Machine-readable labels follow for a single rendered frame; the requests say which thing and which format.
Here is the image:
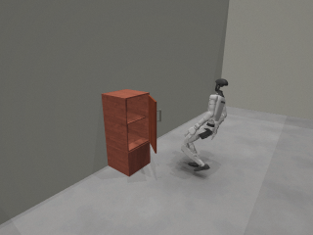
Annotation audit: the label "humanoid robot torso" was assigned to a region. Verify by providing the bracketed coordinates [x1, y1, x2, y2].
[204, 93, 225, 136]

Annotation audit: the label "right robot upper arm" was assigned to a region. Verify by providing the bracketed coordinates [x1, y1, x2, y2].
[221, 99, 227, 118]

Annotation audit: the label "robot right shin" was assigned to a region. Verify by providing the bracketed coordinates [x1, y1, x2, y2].
[190, 143, 198, 154]

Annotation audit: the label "robot left forearm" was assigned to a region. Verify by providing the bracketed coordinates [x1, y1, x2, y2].
[194, 112, 212, 130]

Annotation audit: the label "left robot upper arm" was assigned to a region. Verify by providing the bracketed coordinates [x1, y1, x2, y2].
[209, 94, 218, 118]

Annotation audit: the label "handle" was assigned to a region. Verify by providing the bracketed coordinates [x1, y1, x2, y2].
[156, 110, 161, 122]

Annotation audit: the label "robot right forearm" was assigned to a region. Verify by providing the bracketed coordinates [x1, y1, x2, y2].
[214, 117, 225, 130]

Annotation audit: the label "cupboard door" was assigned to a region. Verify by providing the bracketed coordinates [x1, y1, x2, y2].
[148, 95, 157, 154]

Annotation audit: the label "right robot hand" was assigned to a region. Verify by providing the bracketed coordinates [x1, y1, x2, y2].
[208, 129, 218, 140]

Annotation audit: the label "left robot hand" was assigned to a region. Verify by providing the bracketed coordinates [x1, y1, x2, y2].
[184, 127, 197, 141]

